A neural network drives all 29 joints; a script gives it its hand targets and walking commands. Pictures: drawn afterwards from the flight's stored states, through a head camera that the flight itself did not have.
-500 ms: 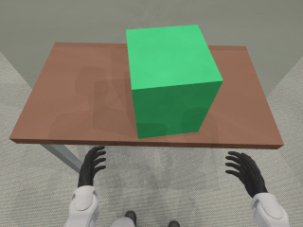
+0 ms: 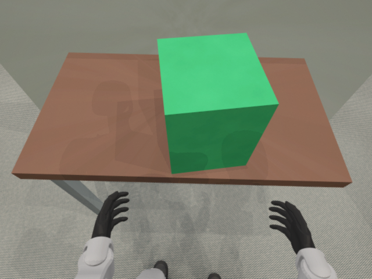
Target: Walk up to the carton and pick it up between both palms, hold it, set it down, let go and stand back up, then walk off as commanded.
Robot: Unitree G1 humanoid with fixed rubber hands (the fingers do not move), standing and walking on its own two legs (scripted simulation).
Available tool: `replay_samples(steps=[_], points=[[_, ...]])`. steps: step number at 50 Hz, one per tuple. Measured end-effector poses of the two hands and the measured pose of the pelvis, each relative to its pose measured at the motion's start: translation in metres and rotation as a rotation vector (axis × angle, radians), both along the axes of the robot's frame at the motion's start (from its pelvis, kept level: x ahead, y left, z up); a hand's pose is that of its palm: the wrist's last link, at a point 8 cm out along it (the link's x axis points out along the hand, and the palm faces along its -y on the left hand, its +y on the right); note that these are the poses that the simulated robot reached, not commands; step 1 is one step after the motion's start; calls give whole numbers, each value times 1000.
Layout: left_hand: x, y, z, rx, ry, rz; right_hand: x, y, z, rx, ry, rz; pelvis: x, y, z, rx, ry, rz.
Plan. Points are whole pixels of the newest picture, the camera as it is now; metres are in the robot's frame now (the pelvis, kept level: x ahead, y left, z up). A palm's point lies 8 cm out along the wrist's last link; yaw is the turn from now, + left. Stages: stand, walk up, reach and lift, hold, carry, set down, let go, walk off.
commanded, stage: set down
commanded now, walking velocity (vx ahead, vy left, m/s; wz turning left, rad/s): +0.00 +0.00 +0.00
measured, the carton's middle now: (206, 108) +0.47 +0.02 +0.04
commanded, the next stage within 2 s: let go in 0.28 s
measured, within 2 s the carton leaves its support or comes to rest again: neither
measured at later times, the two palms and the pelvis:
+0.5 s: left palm (106, 234) +0.18 +0.21 -0.05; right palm (300, 246) +0.21 -0.21 -0.07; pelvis +0.02 +0.00 +0.00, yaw +0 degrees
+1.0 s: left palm (94, 250) +0.15 +0.23 -0.09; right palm (306, 260) +0.18 -0.23 -0.10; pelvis +0.03 +0.00 +0.00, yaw +0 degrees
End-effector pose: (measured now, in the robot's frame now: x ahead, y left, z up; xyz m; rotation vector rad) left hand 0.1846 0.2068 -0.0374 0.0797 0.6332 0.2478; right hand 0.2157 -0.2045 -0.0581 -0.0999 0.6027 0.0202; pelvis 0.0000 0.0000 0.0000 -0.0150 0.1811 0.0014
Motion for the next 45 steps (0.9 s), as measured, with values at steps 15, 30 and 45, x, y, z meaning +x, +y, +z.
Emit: replay_samples(steps=[15, 30, 45], points=[[10, -1, -3, -29, 20, -45, 3, -2, -12, -26, 41, -17, 21, 1, 2, 4, -17, 3], [-11, 3, -20, -39, 122, -62, -11, -5, -18, -70, 66, -25, 21, 0, 2, 4, -48, 4], [-18, 16, -35, -7, 178, -74, -23, -3, -37, -128, 198, 0, 27, 1, 1, 5, -52, 4]])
